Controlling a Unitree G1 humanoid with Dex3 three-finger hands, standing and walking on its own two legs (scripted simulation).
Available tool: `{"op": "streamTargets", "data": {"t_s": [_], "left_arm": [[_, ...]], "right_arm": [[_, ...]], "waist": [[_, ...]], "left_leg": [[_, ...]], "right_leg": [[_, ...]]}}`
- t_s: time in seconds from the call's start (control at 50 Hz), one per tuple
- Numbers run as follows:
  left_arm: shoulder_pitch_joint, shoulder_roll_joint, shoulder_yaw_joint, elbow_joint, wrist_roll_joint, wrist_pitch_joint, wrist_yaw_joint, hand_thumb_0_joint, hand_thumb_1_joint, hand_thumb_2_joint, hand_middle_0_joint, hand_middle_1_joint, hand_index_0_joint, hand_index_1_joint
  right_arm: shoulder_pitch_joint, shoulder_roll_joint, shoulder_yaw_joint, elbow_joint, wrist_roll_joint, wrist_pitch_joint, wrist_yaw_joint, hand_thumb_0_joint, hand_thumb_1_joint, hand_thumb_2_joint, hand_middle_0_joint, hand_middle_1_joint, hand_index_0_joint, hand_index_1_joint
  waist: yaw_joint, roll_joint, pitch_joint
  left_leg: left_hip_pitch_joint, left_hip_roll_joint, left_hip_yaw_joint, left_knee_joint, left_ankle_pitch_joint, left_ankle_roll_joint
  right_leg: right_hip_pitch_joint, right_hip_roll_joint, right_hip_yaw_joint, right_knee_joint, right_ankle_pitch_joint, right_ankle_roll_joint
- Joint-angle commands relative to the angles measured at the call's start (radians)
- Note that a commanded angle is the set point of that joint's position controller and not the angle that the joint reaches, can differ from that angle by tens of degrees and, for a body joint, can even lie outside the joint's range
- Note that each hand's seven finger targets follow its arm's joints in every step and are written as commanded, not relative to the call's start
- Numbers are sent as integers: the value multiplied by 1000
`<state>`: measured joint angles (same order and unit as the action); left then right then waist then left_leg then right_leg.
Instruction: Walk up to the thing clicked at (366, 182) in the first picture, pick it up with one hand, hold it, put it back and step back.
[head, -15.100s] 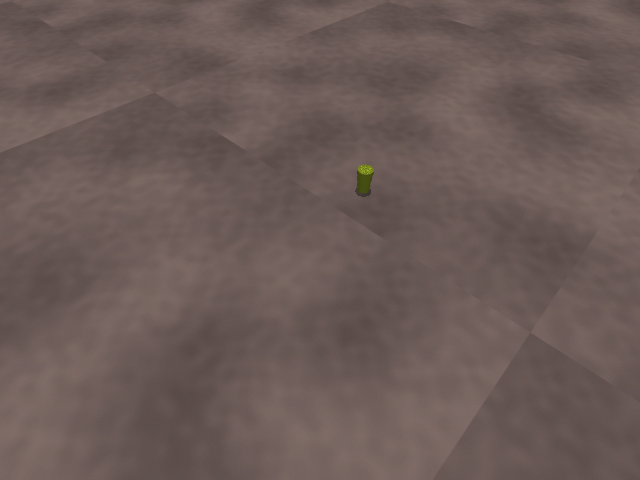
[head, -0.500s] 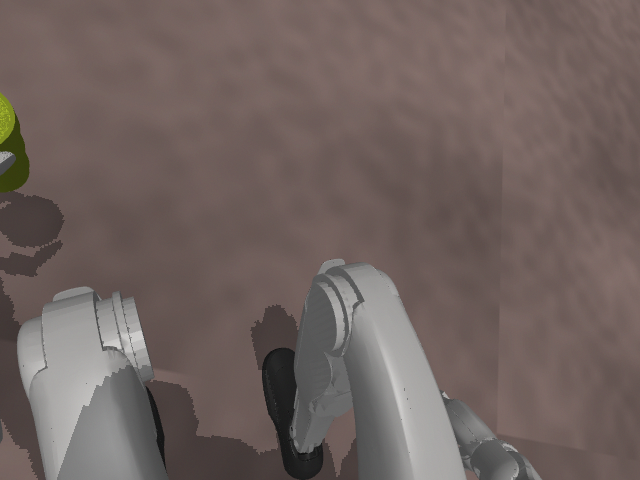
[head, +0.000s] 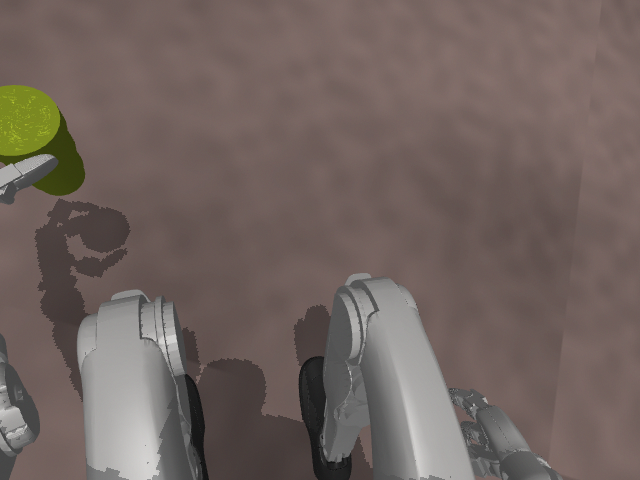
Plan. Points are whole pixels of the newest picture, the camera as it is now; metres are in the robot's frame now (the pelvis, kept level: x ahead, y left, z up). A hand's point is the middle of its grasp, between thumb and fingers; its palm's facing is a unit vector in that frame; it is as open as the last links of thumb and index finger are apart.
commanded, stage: settle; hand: left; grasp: from the side
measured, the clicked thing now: (40, 151) +0.47 +0.29 -0.09
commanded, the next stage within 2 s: lift in 0.96 s
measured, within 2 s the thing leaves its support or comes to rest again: neither
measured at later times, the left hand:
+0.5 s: hand out of the picture +0.45 +0.30 +0.00, palm faces +0.24 -0.97 -0.05, open 7.0 cm
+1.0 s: hand out of the picture +0.46 +0.30 +0.02, palm faces +0.24 -0.97 -0.04, open 7.0 cm
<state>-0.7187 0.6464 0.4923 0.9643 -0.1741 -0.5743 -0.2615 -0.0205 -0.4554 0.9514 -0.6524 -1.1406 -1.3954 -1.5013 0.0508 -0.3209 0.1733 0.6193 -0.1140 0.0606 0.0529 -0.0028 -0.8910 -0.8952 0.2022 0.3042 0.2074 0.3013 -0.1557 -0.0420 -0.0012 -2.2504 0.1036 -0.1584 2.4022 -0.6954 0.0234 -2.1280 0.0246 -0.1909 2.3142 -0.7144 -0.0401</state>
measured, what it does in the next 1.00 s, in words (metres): stands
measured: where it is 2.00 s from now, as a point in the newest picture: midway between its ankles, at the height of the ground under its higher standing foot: (259, 453)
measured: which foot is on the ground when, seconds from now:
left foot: down 0.00-1.00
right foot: down 0.00-1.00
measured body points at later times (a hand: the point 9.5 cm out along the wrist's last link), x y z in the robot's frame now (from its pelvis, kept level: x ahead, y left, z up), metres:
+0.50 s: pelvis -0.01 +0.00 +0.01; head +0.20 +0.07 +0.41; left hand +0.44 +0.35 +0.01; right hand +0.11 -0.26 -0.10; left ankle +0.08 +0.13 -0.31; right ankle +0.10 -0.10 -0.31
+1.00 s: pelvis -0.01 +0.00 +0.03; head +0.20 +0.07 +0.42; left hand +0.45 +0.35 +0.02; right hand +0.12 -0.26 -0.09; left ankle +0.08 +0.13 -0.31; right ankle +0.10 -0.10 -0.31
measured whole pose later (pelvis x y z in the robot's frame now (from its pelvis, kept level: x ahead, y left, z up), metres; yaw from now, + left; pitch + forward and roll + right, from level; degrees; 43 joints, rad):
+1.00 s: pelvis -0.01 +0.00 +0.03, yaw +3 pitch +31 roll -7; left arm -0.78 0.55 0.49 0.99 -0.11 -0.54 -0.24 -0.01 -0.51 0.97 -0.68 -1.18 -1.39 -1.51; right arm 0.12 -0.29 0.10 0.66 -0.09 0.04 0.05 0.00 -0.89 -0.90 0.20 0.30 0.21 0.30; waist -0.15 -0.01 -0.08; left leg -2.19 0.09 -0.10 2.28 -0.66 0.03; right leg -2.09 0.01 -0.14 2.24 -0.70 -0.04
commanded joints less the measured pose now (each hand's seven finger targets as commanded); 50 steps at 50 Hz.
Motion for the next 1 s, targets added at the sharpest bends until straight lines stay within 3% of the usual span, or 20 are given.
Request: {"op": "streamTargets", "data": {"t_s": [0.0,0.04,0.06,0.08,0.12,0.14,0.18,0.22,0.24,0.3,0.38,0.48,0.56,0.58,0.68,0.74,0.8,0.88,0.94,0.98], "left_arm": [[-277,261,59,-221,-15,-47,-9,0,178,1319,-1391,-1481,-1392,-1497],[-318,245,54,-250,-13,-42,-8,0,181,1331,-1407,-1488,-1406,-1506],[-266,217,45,-197,-10,-33,-5,0,171,1336,-1403,-1494,-1402,-1511],[-322,237,54,-245,-8,-37,-4,0,194,1340,-1411,-1493,-1410,-1512],[-283,214,42,-200,4,-27,-4,0,180,1333,-1401,-1482,-1398,-1502],[-329,227,45,-253,9,-31,-1,0,153,1336,-1412,-1490,-1409,-1512],[-331,189,21,-273,10,-24,-3,0,148,1321,-1416,-1485,-1414,-1504],[-314,186,24,-241,14,-15,-3,0,136,1325,-1415,-1490,-1414,-1510],[-286,193,31,-190,24,-8,1,0,125,1335,-1412,-1491,-1408,-1513],[-332,183,21,-233,23,-13,7,0,144,1327,-1398,-1484,-1398,-1501],[-318,209,48,-228,22,-17,13,0,178,1333,-1405,-1492,-1410,-1505],[-364,183,20,-205,22,-34,16,0,181,1353,-1416,-1507,-1420,-1521],[-349,189,19,-187,30,-41,13,0,188,1364,-1407,-1503,-1409,-1519],[-368,204,36,-206,29,-43,18,0,204,1369,-1404,-1503,-1407,-1519],[-387,176,26,-202,25,-43,20,0,194,1385,-1414,-1515,-1416,-1532],[-347,181,34,-146,41,-38,22,0,204,1378,-1395,-1495,-1394,-1514],[-378,156,10,-176,41,-36,18,0,174,1374,-1396,-1499,-1398,-1516],[-358,176,34,-169,47,-29,24,0,178,1364,-1380,-1478,-1380,-1497],[-386,152,23,-186,41,-31,25,0,171,1368,-1379,-1484,-1380,-1502],[-396,165,21,-198,48,-36,28,0,164,1362,-1364,-1472,-1366,-1490]], "right_arm": [[172,-228,-95,-23,7,-12,-14,0,-895,-897,200,300,199,300],[186,-226,-104,-13,7,-9,-15,0,-898,-898,199,299,199,299],[176,-222,-102,-22,11,-11,-14,0,-894,-897,199,299,199,299],[193,-222,-105,-8,8,-12,-15,0,-894,-897,199,299,199,299],[182,-220,-110,-11,10,-9,-14,0,-893,-897,199,299,199,299],[187,-218,-115,-12,10,-8,-15,0,-894,-897,199,299,199,299],[186,-213,-122,-21,9,-11,-15,0,-896,-897,199,299,199,299],[192,-212,-126,-20,12,-12,-16,0,-898,-898,199,299,199,299],[195,-211,-128,-13,15,-11,-16,0,-900,-899,199,299,199,299],[190,-210,-129,-22,17,-13,-19,0,-893,-896,199,299,199,299],[191,-207,-133,-24,23,-19,-22,0,-890,-894,200,299,199,299],[183,-196,-131,-15,23,-29,-27,0,-888,-894,199,299,199,299],[195,-194,-132,-5,24,-34,-27,0,-889,-895,199,299,199,299],[205,-200,-138,-6,25,-34,-28,0,-889,-896,199,299,199,299],[218,-193,-142,4,23,-38,-27,0,-888,-896,199,299,199,299],[231,-189,-145,17,21,-37,-24,0,-889,-897,199,299,199,299],[231,-194,-149,5,22,-36,-23,0,-888,-896,199,299,199,299],[234,-188,-152,0,25,-34,-20,0,-887,-897,199,300,199,299],[234,-192,-154,-3,26,-37,-19,0,-889,-897,199,299,199,299],[225,-188,-154,1,25,-36,-21,0,-886,-896,199,300,199,300]], "waist": [[17,298,-741],[6,300,-746],[11,282,-722],[8,303,-726],[12,289,-707],[11,295,-720],[14,296,-749],[11,277,-743],[10,261,-714],[3,267,-683],[21,249,-693],[4,252,-651],[10,259,-691],[12,259,-716],[11,245,-745],[15,246,-725],[13,259,-732],[20,234,-754],[8,250,-753],[15,264,-750]], "left_leg": [[511,-20,31,-261,237,5],[519,-22,31,-263,257,5],[511,-24,29,-274,240,5],[514,-24,34,-272,258,3],[527,-23,33,-282,250,4],[526,-24,37,-283,245,3],[541,-27,44,-284,248,6],[520,-30,49,-288,236,8],[507,-29,48,-297,203,9],[484,-33,45,-320,141,8],[478,-37,49,-338,101,9],[460,-41,55,-355,25,8],[492,-41,57,-358,74,6],[504,-43,59,-357,89,7],[520,-43,73,-340,168,10],[526,-42,72,-346,177,9],[541,-43,71,-355,187,7],[529,-44,77,-359,196,11],[557,-43,70,-365,199,9],[556,-43,73,-370,180,8]], "right_leg": [[349,48,32,-239,276,5],[349,47,31,-244,296,4],[331,46,29,-245,273,2],[345,45,30,-246,294,2],[313,44,31,-249,274,0],[320,44,32,-252,272,-1],[334,43,34,-263,280,0],[346,42,38,-271,274,2],[325,42,39,-276,238,2],[310,40,31,-285,189,-1],[310,41,34,-294,148,-1],[287,37,44,-318,82,-1],[301,34,46,-308,125,-3],[309,33,48,-311,138,-3],[352,33,61,-320,211,2],[340,33,59,-318,209,0],[336,31,58,-319,215,-4],[379,33,63,-330,226,1],[358,32,57,-328,230,-2],[350,31,62,-329,213,-3]]}}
